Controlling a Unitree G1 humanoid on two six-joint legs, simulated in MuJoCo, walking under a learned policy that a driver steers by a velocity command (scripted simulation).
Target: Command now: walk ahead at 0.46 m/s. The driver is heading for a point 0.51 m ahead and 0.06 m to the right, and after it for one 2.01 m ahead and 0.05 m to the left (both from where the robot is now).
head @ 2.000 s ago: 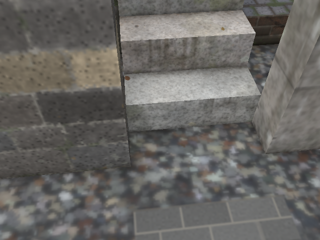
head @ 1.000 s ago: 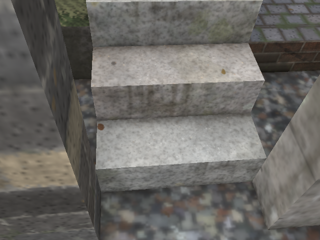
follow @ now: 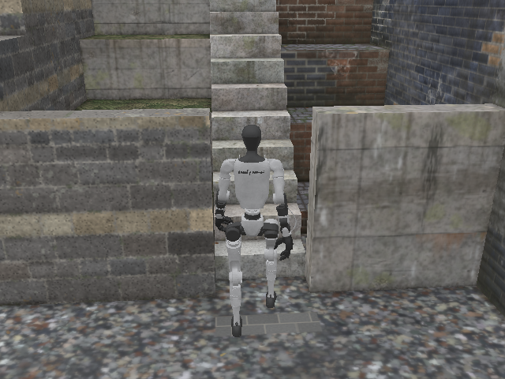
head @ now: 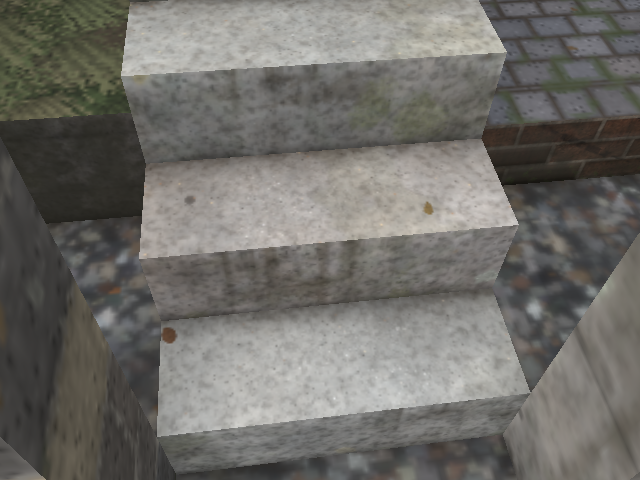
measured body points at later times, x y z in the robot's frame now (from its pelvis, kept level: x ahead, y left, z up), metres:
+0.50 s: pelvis +0.21 -0.08 +0.00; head +0.22 -0.08 +0.45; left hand +0.19 +0.15 -0.15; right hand +0.31 -0.30 -0.14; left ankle +0.27 +0.03 -0.71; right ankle +0.18 -0.12 -0.74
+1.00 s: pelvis +0.28 -0.11 +0.00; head +0.29 -0.11 +0.45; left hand +0.38 +0.11 -0.14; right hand +0.32 -0.34 -0.15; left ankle +0.24 +0.00 -0.74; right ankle +0.28 -0.21 -0.74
